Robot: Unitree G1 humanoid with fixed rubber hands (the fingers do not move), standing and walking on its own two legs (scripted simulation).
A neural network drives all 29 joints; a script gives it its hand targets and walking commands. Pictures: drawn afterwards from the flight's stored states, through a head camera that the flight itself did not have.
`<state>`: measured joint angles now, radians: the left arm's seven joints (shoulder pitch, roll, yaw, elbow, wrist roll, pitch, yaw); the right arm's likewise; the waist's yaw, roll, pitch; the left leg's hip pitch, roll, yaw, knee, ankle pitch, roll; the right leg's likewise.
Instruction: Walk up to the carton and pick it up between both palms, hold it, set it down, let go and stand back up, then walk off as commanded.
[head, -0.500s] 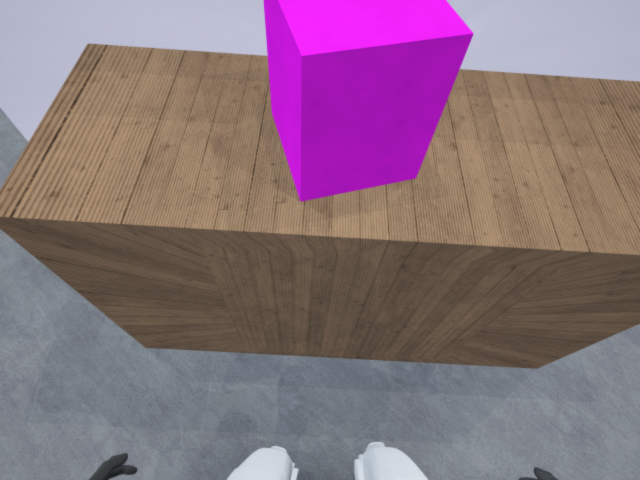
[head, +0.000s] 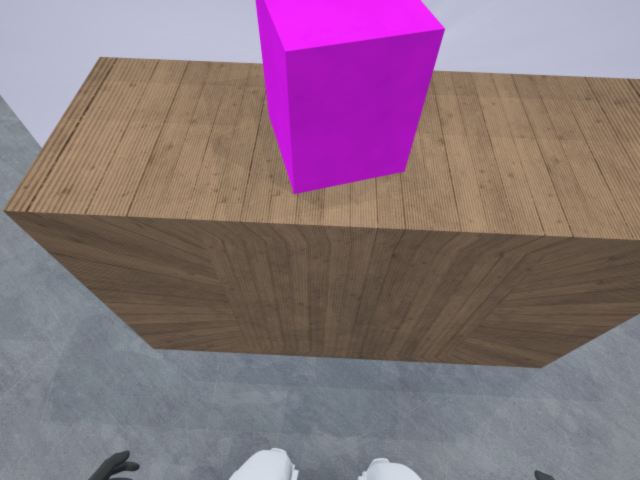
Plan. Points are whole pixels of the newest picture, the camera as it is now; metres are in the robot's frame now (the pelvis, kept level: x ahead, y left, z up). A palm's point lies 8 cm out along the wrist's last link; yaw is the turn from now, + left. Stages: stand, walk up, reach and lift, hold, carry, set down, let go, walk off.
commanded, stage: walk off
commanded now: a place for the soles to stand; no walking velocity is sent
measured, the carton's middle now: (336, 81) +0.67 +0.05 +0.08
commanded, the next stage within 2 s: stand in 0.24 s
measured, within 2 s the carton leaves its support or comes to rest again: neither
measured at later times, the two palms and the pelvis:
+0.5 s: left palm out of the picture +0.03 +0.31 -0.12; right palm out of the picture +0.07 -0.28 -0.11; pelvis -0.03 +0.00 +0.00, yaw +0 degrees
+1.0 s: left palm out of the picture +0.07 +0.30 -0.10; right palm out of the picture +0.09 -0.29 -0.10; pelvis +0.00 -0.01 +0.01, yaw +0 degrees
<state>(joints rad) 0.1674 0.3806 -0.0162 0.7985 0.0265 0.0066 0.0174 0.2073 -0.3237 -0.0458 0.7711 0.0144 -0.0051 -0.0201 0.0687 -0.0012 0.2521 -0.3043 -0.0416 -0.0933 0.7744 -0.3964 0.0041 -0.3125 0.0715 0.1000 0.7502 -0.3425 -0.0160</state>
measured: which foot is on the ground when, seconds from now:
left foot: down 0.00-1.00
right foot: down 0.00-1.00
